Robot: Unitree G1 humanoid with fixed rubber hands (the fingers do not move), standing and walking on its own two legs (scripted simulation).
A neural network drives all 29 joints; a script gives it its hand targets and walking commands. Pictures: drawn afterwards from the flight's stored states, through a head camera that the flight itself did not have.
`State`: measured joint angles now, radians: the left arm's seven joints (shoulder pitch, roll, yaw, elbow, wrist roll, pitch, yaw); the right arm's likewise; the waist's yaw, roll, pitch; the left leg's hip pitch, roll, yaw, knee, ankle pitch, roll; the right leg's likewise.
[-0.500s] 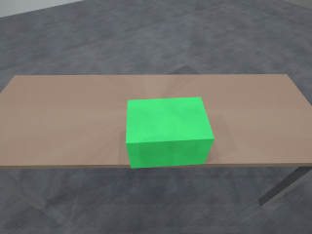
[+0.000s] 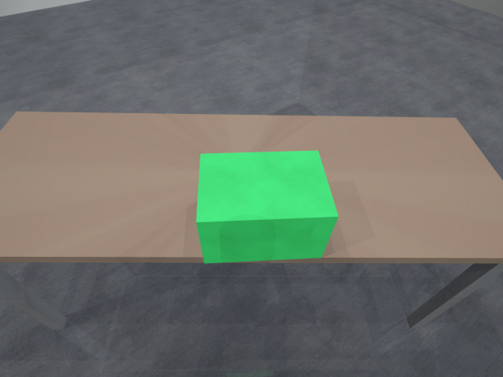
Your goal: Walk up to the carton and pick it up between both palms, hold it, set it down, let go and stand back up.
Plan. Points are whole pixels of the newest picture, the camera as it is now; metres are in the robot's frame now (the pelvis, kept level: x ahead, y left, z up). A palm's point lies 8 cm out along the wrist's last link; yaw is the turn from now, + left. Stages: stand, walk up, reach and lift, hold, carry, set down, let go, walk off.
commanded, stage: walk up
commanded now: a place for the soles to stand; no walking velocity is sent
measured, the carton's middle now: (261, 206) +0.47 -0.03 -0.06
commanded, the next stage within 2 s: none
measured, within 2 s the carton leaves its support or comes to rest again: neither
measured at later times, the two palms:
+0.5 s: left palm out of the picture +0.02 +0.20 -0.08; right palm out of the picture +0.08 -0.32 -0.12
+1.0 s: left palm out of the picture +0.07 +0.24 -0.10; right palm out of the picture +0.14 -0.26 -0.10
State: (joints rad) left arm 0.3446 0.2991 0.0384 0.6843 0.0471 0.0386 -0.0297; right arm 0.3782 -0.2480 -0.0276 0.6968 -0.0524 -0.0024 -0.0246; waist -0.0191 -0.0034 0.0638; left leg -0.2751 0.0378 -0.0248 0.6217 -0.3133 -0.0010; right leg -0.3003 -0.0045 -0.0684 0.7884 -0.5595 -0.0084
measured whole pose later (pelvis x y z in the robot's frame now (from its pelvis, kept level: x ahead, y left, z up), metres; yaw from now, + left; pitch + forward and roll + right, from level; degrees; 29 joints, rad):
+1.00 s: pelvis +0.04 -0.02 +0.01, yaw +5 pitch -1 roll +0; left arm 0.35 0.27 -0.01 0.75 0.01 -0.01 0.01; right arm 0.29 -0.24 0.00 0.79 0.01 0.00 0.00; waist 0.01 0.00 0.02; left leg -0.19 -0.02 -0.01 0.51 -0.31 0.02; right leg -0.22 -0.07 -0.13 0.50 -0.26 0.02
